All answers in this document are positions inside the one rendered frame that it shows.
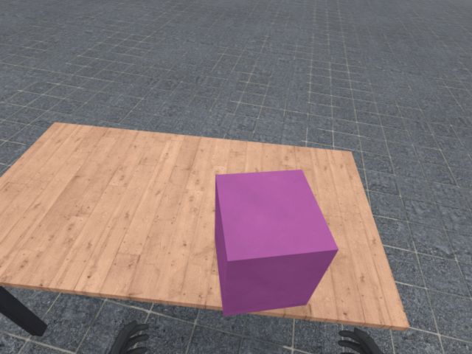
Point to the left robot hand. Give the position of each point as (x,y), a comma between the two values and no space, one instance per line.
(123,341)

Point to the right robot hand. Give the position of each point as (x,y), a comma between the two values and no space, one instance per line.
(366,343)

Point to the carton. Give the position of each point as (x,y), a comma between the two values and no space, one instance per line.
(272,242)

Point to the table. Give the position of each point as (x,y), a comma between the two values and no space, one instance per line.
(127,214)

